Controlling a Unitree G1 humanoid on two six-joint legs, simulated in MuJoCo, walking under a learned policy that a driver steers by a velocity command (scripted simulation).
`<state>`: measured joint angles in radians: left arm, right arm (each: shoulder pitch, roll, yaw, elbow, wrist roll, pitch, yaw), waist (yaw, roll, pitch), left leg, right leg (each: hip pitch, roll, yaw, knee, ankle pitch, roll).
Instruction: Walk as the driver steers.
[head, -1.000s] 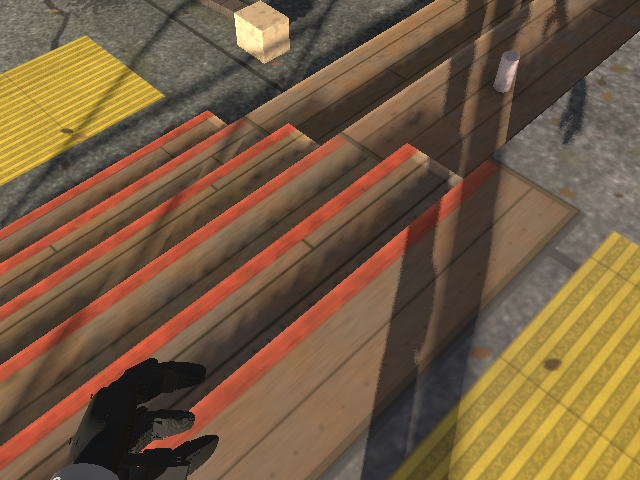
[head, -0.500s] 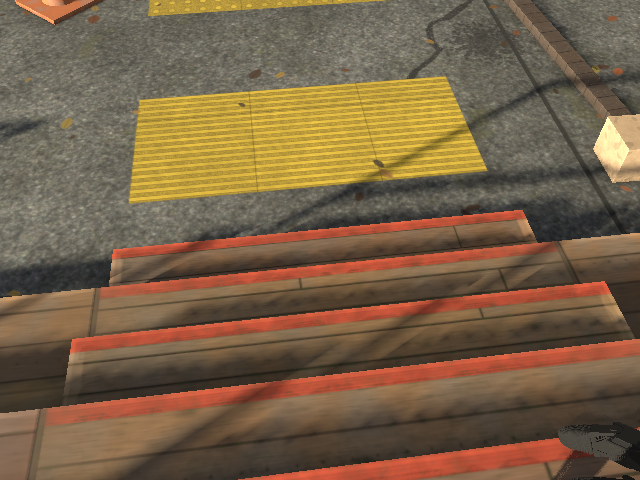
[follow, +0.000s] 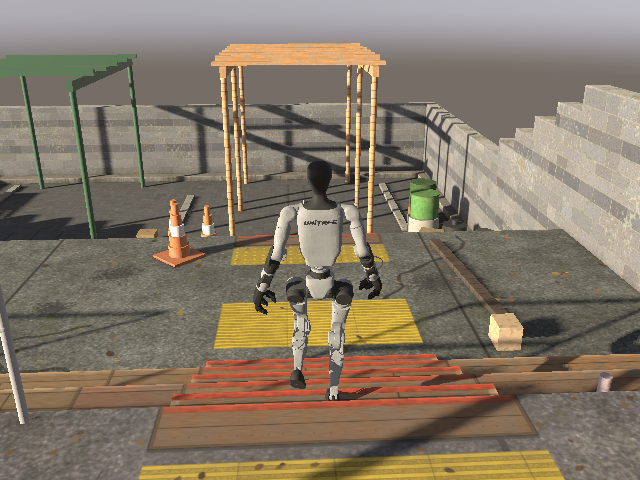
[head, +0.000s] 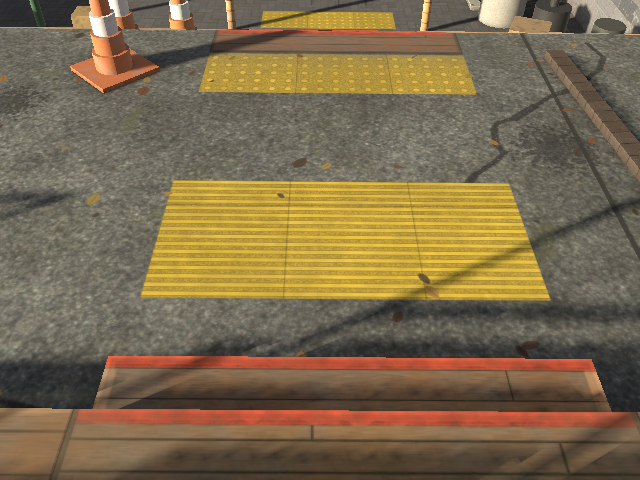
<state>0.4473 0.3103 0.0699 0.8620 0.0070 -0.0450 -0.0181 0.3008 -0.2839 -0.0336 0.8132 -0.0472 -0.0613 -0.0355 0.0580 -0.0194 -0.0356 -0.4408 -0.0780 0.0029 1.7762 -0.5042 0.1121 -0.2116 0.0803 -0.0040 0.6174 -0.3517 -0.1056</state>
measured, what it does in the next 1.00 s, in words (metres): goes down, turning right: left foot 0.14 m lower, then right foot 0.14 m lower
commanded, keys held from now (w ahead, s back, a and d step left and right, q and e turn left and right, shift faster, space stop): w+e+shift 0.46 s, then e+shift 0.28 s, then q+shift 0.26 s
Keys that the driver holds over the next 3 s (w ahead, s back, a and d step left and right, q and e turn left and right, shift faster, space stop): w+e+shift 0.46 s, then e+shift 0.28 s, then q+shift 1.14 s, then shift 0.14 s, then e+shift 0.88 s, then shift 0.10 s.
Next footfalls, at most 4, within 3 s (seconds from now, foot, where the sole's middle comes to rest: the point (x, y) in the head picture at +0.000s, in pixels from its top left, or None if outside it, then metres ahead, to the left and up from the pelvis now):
0.26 left None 0.36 0.10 -0.90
0.58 right None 0.62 -0.22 -1.04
0.92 left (406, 444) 0.90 -0.18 -1.18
1.38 right None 0.68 -0.40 -1.04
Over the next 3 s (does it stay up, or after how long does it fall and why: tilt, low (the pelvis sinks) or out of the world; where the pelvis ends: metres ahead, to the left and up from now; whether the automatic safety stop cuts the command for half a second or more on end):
stays up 0.85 -0.31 -0.41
